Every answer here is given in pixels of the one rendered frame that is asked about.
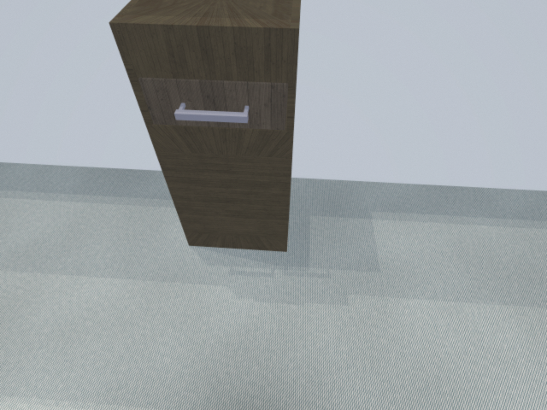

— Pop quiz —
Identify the handle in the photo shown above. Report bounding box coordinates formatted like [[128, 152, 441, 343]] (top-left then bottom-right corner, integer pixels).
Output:
[[174, 103, 249, 123]]

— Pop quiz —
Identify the cabinet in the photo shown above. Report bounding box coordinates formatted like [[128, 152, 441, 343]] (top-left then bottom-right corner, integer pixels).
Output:
[[109, 0, 301, 252]]

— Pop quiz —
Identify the drawer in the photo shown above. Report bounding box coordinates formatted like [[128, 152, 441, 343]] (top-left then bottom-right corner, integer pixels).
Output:
[[138, 78, 288, 130]]

